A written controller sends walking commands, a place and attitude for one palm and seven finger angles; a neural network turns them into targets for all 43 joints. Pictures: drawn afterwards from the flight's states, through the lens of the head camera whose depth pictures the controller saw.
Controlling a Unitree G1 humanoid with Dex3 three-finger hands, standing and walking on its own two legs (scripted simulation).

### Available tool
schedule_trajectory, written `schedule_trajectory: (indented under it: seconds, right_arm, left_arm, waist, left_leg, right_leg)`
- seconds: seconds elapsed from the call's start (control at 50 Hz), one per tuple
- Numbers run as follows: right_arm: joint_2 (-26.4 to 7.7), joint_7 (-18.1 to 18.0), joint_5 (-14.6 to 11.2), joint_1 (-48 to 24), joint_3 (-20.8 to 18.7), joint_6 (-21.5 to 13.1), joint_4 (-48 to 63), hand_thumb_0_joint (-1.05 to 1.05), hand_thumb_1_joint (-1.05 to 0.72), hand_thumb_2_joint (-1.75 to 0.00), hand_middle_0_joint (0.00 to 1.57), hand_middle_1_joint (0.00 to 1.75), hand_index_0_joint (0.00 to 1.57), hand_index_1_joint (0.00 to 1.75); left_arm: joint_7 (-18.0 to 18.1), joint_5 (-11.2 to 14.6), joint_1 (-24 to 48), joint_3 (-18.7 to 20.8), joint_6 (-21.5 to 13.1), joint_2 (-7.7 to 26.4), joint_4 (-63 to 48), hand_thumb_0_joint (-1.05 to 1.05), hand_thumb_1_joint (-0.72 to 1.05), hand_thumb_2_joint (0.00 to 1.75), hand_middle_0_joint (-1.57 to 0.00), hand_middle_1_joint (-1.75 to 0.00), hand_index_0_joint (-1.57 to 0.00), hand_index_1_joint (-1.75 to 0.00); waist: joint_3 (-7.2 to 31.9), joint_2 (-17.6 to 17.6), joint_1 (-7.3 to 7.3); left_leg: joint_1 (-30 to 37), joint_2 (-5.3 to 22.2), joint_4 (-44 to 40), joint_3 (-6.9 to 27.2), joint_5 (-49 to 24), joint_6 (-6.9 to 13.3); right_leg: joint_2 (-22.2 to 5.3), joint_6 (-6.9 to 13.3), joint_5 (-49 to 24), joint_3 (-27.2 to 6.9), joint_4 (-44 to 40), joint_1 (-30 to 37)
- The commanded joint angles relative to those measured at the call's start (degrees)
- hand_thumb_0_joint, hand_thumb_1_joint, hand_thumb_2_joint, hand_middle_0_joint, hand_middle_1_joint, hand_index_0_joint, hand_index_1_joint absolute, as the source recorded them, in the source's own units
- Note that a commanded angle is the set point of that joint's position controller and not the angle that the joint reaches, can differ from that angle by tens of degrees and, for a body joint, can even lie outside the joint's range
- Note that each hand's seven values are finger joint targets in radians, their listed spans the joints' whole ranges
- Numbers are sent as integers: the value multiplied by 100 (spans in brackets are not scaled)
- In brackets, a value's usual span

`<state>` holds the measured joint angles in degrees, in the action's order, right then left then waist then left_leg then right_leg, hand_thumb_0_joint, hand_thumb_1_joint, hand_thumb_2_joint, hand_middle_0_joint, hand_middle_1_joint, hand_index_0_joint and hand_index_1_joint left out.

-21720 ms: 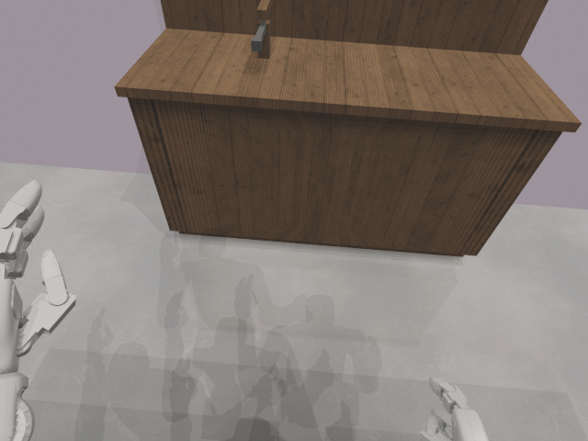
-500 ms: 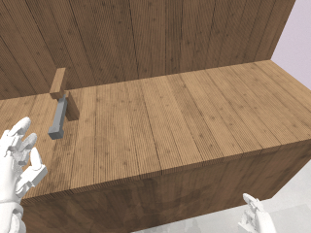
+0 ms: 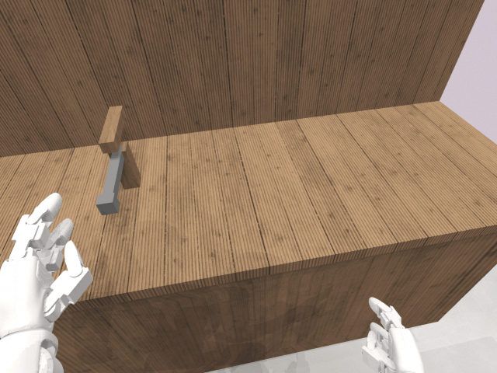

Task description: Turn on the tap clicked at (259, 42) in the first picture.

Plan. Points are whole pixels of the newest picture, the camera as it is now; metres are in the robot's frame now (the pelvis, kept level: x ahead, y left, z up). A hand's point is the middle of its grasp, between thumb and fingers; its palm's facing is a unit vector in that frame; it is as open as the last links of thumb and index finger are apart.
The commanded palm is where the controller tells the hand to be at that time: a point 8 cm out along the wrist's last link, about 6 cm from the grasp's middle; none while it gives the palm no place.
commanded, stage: turn the palm inward beside the body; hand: left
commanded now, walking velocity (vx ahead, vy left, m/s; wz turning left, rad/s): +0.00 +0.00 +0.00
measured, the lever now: (108, 204) +0.35 +0.30 +0.09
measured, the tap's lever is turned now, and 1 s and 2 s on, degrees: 0 0 0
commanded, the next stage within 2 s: reach beside the lever's end, fingers flat in 0.68 s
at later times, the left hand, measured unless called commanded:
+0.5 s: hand (86, 271) +0.19 +0.23 +0.16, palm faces +0.47 -0.88 -0.13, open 7.4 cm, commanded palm +0.13 +0.27 +0.16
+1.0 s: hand (96, 267) +0.20 +0.23 +0.15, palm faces +0.51 -0.85 -0.15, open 7.4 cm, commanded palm +0.14 +0.28 +0.15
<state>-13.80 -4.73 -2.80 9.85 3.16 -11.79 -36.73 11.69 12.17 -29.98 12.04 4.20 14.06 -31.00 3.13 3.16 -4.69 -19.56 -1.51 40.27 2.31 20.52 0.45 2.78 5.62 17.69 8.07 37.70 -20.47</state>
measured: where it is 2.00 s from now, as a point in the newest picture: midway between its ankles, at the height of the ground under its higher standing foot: outside the picture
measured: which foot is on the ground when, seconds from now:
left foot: down 0.00-1.00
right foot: down 0.00-1.00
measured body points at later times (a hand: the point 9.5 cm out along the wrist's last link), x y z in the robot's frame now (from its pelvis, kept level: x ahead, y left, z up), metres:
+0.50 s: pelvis +0.01 +0.00 +0.00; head -0.02 -0.03 +0.45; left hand +0.16 +0.27 +0.16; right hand +0.22 -0.21 -0.06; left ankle +0.01 +0.12 -0.72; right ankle +0.03 -0.05 -0.72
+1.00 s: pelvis +0.01 -0.01 +0.00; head +0.00 -0.05 +0.45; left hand +0.17 +0.27 +0.16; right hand +0.22 -0.23 -0.07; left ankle +0.01 +0.12 -0.72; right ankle +0.03 -0.05 -0.72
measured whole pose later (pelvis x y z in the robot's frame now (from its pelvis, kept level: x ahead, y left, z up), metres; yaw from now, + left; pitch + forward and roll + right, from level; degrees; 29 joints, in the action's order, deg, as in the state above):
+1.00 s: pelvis +0.01 -0.01 +0.00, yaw +1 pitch +0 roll +0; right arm -14.2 -5.6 -3.0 9.8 2.8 -11.3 -37.6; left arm 11.9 14.4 -29.3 13.6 6.9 13.3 -28.3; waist 3.2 3.8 -4.6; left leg -17.4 -1.0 37.6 3.2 20.3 -0.6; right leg 3.4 6.7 17.8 8.7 35.4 -18.3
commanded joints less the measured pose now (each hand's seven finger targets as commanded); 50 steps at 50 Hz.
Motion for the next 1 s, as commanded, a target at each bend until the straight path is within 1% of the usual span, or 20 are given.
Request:
schedule_trajectory:
  seconds: [0.0,0.12,0.16,0.18,0.26,0.3,0.32,0.38,0.44,0.56,0.7,0.72,0.78,0.84,0.86,0.88,0.9,0.94,0.96,0.98]
  right_arm:
    - [-627,-61,-2,-874,-251,-371,1011,0,-90,-90,20,30,20,30]
    - [-659,-116,-16,-830,-233,-378,1035,0,-90,-90,20,30,20,30]
    - [-636,-134,-22,-876,-213,-388,1004,0,-90,-90,20,30,20,30]
    - [-618,-126,-15,-819,-220,-387,1010,0,-90,-90,20,30,20,30]
    - [-619,-123,-25,-871,-206,-421,973,0,-90,-90,20,30,20,30]
    - [-618,-110,-15,-816,-217,-408,991,0,-90,-90,20,30,20,30]
    - [-631,-110,-16,-802,-212,-397,983,0,-90,-90,20,30,20,30]
    - [-614,-114,-22,-836,-214,-369,997,0,-90,-90,20,30,20,30]
    - [-635,-131,-21,-834,-222,-354,1013,0,-90,-90,20,30,20,30]
    - [-592,-136,-44,-967,-196,-337,972,0,-90,-90,20,30,20,30]
    - [-577,-121,-24,-981,-221,-353,973,0,-90,-90,20,30,20,30]
    - [-594,-123,-20,-981,-229,-360,975,0,-90,-90,20,30,20,30]
    - [-580,-128,-20,-964,-240,-359,947,0,-90,-90,20,30,20,30]
    - [-616,-137,3,-896,-271,-309,925,0,-90,-90,20,30,20,30]
    - [-597,-140,-24,-925,-258,-294,870,0,-90,-90,20,30,20,30]
    - [-595,-144,-13,-855,-266,-288,894,0,-90,-90,20,30,20,30]
    - [-605,-143,-17,-840,-281,-281,872,0,-90,-90,20,30,20,30]
    - [-634,-137,4,-777,-290,-298,891,0,-90,-90,20,30,20,30]
    - [-613,-142,-18,-776,-288,-300,859,0,-90,-90,20,30,20,30]
    - [-614,-137,-14,-704,-298,-290,859,0,-90,-90,20,30,20,30]
  left_arm:
    - [21,34,281,532,-389,753,-1204,0,90,90,-20,-30,-20,-30]
    - [-94,151,366,481,-157,680,-1303,0,90,90,-20,-30,-20,-30]
    - [-43,99,485,604,-158,800,-1388,0,90,90,-20,-30,-20,-30]
    - [-31,89,514,468,-166,667,-1409,0,90,90,-20,-30,-20,-30]
    - [11,113,478,600,-155,748,-1383,0,90,90,-20,-30,-20,-30]
    - [-15,110,419,457,-119,625,-1332,0,90,90,-20,-30,-20,-30]
    - [-30,116,383,439,-81,616,-1257,0,90,90,-20,-30,-20,-30]
    - [-47,96,394,422,-21,598,-1337,0,90,90,-20,-30,-20,-30]
    - [-32,130,380,475,30,658,-1298,0,90,90,-20,-30,-20,-30]
    - [82,89,527,541,16,730,-1292,0,90,90,-20,-30,-20,-30]
    - [99,72,483,377,-17,651,-1311,0,90,90,-20,-30,-20,-30]
    - [88,83,458,370,-14,661,-1307,0,90,90,-20,-30,-20,-30]
    - [107,66,504,419,-23,686,-1324,0,90,90,-20,-30,-20,-30]
    - [100,131,404,615,-18,777,-1124,0,90,90,-20,-30,-20,-30]
    - [116,98,469,716,-29,857,-1054,0,90,90,-20,-30,-20,-30]
    - [102,143,510,640,-62,727,-1034,0,90,90,-20,-30,-20,-30]
    - [84,156,430,746,-75,837,-916,0,90,90,-20,-30,-20,-30]
    - [16,200,447,717,-171,779,-957,0,90,90,-20,-30,-20,-30]
    - [24,184,404,897,-224,913,-938,0,90,90,-20,-30,-20,-30]
    - [-25,216,373,826,-260,809,-861,0,90,90,-20,-30,-20,-30]
  waist:
    - [339,-133,5]
    - [385,-185,2]
    - [345,-112,-12]
    - [343,-114,20]
    - [357,-23,-35]
    - [340,8,-13]
    - [304,-162,-6]
    - [348,-61,-21]
    - [286,-271,-30]
    - [57,-181,-40]
    - [91,-158,-20]
    - [101,-274,-4]
    - [197,-181,-5]
    - [327,-391,-13]
    - [260,-183,-21]
    - [353,-325,17]
    - [351,-207,5]
    - [559,-289,20]
    - [533,-248,-12]
    - [626,-333,15]
  left_leg:
    - [-191,127,-651,192,-576,177]
    - [-73,121,-732,237,-939,173]
    - [7,114,-757,254,-965,169]
    - [29,119,-769,257,-1010,154]
    - [63,112,-812,270,-1040,124]
    - [65,117,-812,241,-1052,123]
    - [40,123,-843,261,-1026,123]
    - [110,109,-864,234,-1067,121]
    - [32,115,-881,242,-956,137]
    - [-37,102,-887,248,-455,166]
    - [-109,103,-752,228,-322,177]
    - [-107,114,-717,239,-433,186]
    - [-85,111,-681,220,-519,180]
    - [-116,107,-611,213,-849,187]
    - [-75,102,-634,205,-865,182]
    - [-93,93,-632,196,-918,183]
    - [-114,104,-606,192,-974,173]
    - [-66,86,-583,177,-1166,179]
    - [-54,86,-575,168,-1258,177]
    - [-88,80,-576,158,-1261,169]
  right_leg:
    - [-493,-477,93,-739,-946,335]
    - [-472,-465,-481,-645,-877,505]
    - [-443,-453,-456,-621,-886,459]
    - [-444,-448,-498,-601,-877,446]
    - [-438,-426,-522,-590,-887,519]
    - [-449,-430,-571,-602,-909,531]
    - [-436,-436,-553,-574,-913,528]
    - [-440,-429,-613,-594,-933,575]
    - [-445,-454,-484,-628,-1000,625]
    - [-478,-474,230,-762,-1234,488]
    - [-591,-498,571,-976,-1400,532]
    - [-603,-506,464,-1010,-1402,553]
    - [-630,-517,360,-1049,-1392,596]
    - [-630,-547,-309,-1024,-1242,718]
    - [-606,-518,-325,-1002,-1246,683]
    - [-614,-549,-501,-1007,-1202,738]
    - [-630,-549,-673,-1038,-1177,755]
    - [-631,-570,-1162,-997,-1051,878]
    - [-616,-549,-1340,-986,-1019,908]
    - [-627,-580,-1455,-980,-982,939]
